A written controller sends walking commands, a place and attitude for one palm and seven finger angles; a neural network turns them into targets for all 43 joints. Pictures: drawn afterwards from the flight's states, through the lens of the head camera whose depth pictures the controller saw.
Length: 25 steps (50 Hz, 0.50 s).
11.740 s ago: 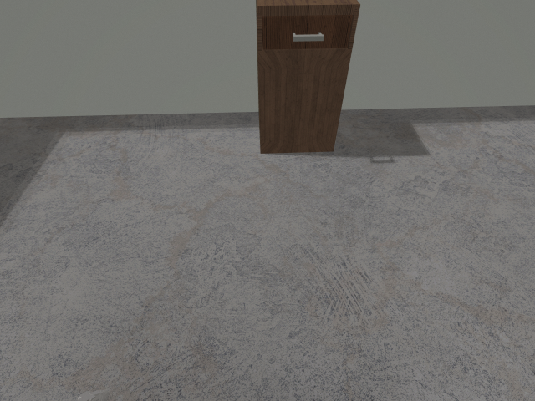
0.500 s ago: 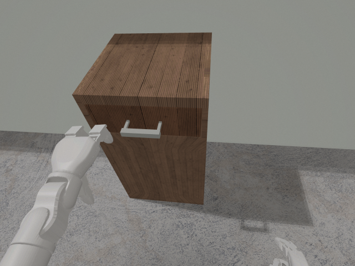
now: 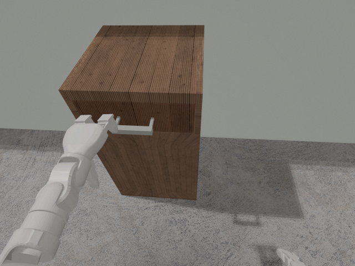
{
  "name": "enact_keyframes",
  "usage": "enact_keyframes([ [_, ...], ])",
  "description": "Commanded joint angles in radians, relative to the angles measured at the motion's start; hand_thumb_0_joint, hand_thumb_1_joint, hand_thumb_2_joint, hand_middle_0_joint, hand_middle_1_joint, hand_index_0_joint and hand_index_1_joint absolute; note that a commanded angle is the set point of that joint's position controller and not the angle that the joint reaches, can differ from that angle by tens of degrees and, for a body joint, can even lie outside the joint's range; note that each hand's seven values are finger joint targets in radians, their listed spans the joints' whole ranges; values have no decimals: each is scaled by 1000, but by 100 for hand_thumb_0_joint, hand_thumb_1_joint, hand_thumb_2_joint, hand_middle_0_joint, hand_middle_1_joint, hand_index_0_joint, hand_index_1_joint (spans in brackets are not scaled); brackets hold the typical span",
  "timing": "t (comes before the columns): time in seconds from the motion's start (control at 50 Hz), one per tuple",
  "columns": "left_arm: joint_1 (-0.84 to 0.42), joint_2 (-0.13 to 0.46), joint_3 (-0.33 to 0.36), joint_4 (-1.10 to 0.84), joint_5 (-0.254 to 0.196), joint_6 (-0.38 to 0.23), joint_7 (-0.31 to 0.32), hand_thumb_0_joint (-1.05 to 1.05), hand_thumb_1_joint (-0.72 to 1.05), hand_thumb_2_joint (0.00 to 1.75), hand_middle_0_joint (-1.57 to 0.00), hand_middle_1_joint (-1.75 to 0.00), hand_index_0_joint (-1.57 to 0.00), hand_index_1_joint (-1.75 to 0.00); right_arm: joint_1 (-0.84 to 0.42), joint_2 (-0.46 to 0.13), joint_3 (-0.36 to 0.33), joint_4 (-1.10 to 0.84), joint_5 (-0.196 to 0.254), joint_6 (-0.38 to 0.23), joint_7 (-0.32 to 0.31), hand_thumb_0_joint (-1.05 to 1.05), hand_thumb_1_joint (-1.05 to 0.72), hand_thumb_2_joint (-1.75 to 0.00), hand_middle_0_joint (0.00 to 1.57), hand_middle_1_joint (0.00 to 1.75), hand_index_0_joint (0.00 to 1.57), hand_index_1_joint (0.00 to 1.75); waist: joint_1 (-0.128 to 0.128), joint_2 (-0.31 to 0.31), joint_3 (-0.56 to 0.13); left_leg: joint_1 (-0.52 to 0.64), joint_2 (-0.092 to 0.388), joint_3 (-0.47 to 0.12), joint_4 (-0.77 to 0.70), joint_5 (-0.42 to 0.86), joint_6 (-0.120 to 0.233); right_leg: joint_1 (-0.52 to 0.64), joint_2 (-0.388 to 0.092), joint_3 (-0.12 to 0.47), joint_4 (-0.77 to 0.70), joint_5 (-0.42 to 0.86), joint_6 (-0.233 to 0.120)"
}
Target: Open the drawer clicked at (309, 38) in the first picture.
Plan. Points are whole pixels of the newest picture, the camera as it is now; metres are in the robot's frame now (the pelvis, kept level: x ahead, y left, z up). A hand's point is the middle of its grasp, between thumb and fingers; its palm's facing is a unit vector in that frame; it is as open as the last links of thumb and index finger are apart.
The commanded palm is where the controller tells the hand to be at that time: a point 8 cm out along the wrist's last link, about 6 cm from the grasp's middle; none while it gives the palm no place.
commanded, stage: move the hooked fingers above the handle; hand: left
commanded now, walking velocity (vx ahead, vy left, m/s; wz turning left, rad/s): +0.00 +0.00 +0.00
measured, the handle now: (133, 125) +0.54 +0.20 -0.06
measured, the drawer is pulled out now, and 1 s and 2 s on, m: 0.00 0.00 0.00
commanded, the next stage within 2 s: lower the fingers behind the handle in 1.78 s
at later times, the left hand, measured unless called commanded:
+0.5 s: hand (114, 136) +0.42 +0.21 +0.03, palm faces -0.05 -0.03 -1.00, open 13.8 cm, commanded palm +0.41 +0.21 +0.08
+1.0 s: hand (126, 126) +0.49 +0.20 +0.00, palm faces -0.08 -0.01 -1.00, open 13.8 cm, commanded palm +0.48 +0.20 +0.05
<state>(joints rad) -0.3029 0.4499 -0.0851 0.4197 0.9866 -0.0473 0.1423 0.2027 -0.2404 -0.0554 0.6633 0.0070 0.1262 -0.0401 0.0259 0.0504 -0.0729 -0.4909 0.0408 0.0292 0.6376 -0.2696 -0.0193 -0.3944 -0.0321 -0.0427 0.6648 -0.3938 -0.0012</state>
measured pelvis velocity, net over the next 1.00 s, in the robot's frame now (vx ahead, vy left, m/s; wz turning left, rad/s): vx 0.00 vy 0.01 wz -0.03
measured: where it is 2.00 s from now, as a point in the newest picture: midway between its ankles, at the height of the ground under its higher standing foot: outside the picture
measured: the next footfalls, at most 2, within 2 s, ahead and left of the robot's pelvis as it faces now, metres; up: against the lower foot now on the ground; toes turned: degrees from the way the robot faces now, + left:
none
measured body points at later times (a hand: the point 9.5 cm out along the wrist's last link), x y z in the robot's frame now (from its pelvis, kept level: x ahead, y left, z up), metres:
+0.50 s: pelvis +0.00 +0.00 -0.01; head +0.05 -0.02 +0.44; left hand +0.42 +0.21 +0.08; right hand +0.06 -0.27 -0.15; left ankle +0.03 +0.14 -0.72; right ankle -0.04 -0.12 -0.72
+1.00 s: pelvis +0.00 +0.01 -0.03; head +0.09 +0.00 +0.41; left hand +0.48 +0.20 +0.05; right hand -0.02 -0.27 -0.15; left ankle +0.03 +0.14 -0.72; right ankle -0.04 -0.12 -0.72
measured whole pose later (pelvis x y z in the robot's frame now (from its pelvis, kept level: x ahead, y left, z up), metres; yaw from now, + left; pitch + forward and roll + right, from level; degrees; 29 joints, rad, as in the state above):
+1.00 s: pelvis +0.00 +0.01 -0.03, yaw -2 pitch +19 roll -1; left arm -0.82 0.47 -0.04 1.08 1.10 -0.05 0.30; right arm 0.36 -0.24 -0.08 0.72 -0.01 0.12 -0.03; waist -0.14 0.05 -0.15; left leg -0.83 0.07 0.04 0.84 -0.34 -0.01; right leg -0.73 -0.01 -0.02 0.83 -0.44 0.00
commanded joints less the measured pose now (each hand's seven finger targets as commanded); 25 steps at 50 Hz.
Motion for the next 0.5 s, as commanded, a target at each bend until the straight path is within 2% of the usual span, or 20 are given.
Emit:
enact_keyframes([
  [0.0,-369,201,110,-156,1,-24,53,0,-50,30,-30,-120,-30,-120,-18,-125,-44,-121,-4,-32,-8,0,-90,-90,20,30,20,30,-13,-39,-293,225,-73,15,-12,275,62,-9,67,9,-80,365,-26],
  [0.02,-396,194,101,-147,5,-28,58,0,-50,30,-30,-120,-30,-120,-9,-124,-46,-117,-5,-31,-7,0,-90,-90,20,30,20,30,-20,-43,-293,221,-72,14,-7,277,61,-19,67,7,-74,367,-26],
  [0.06,-403,206,118,-144,10,-36,73,0,-50,30,-30,-120,-30,-120,6,-126,-53,-118,-6,-30,-4,0,-90,-90,20,30,20,30,-13,-32,-324,221,-71,12,-1,289,60,-16,70,7,-63,366,-29],
  [0.12,-467,184,95,-80,21,-28,97,0,-50,30,-30,-120,-30,-120,31,-129,-55,-102,-5,-25,-2,0,-90,-90,20,30,20,30,-35,-45,-313,204,-68,10,11,279,59,-56,72,2,-51,353,-28],
  [0.14,-471,207,121,-53,30,-23,106,0,-50,30,-30,-120,-30,-120,34,-131,-58,-99,-5,-24,-2,0,-90,-90,20,30,20,30,-30,-36,-313,198,-66,11,12,277,58,-60,76,-1,-50,337,-31],
  [0.16,-502,189,95,-37,31,-18,113,0,-50,30,-30,-120,-30,-120,44,-132,-56,-98,-2,-23,-1,0,-90,-90,20,30,20,30,-37,-36,-318,195,-67,11,13,262,60,-68,73,0,-49,327,-30],
  [0.22,-543,222,119,23,48,-9,130,0,-50,30,-30,-120,-30,-120,65,-135,-60,-87,-4,-18,-2,0,-90,-90,20,30,20,30,-35,-22,-349,183,-67,15,25,280,60,-64,75,6,-37,354,-33],
  [0.26,-572,203,99,75,49,-2,132,0,-50,30,-30,-120,-30,-120,77,-136,-61,-84,-2,-16,-3,0,-90,-90,20,30,20,30,-52,-43,-337,169,-65,18,30,259,63,-78,74,5,-41,340,-28],
  [0.28,-571,220,118,91,50,-4,133,0,-50,30,-30,-120,-30,-120,84,-138,-64,-81,-3,-16,-3,0,-90,-90,20,30,20,30,-46,-54,-348,164,-63,19,32,267,63,-71,75,6,-37,351,-29],
  [0.3,-582,209,103,98,51,-5,132,0,-50,30,-30,-120,-30,-120,89,-139,-63,-82,-3,-14,-3,0,-90,-90,20,30,20,30,-50,-31,-362,168,-66,22,37,276,63,-71,75,10,-34,366,-30],
  [0.36,-587,213,116,124,54,-20,131,0,-50,30,-30,-120,-30,-120,110,-139,-69,-81,-6,-10,0,0,-90,-90,20,30,20,30,-50,-45,-397,171,-64,22,51,312,65,-63,78,10,-23,399,-30],
  [0.4,-600,188,92,153,55,-26,133,0,-50,30,-30,-120,-30,-120,119,-138,-69,-76,-7,-7,1,0,-90,-90,20,30,20,30,-62,-34,-366,154,-63,24,55,302,64,-87,78,10,-23,397,-29],
  [0.44,-634,202,102,208,59,-29,138,0,-50,30,-30,-120,-30,-120,130,-142,-67,-66,-6,-8,1,0,-90,-90,20,30,20,30,-79,-90,-335,114,-61,20,58,274,67,-98,77,10,-26,377,-26],
  [0.48,-663,205,101,190,72,-42,149,0,-50,30,-30,-120,-30,-120,140,-142,-73,-66,-9,-8,3,0,-90,-90,20,30,20,30,-72,-43,-377,134,-61,21,65,284,65,-114,79,12,-13,373,-29],
])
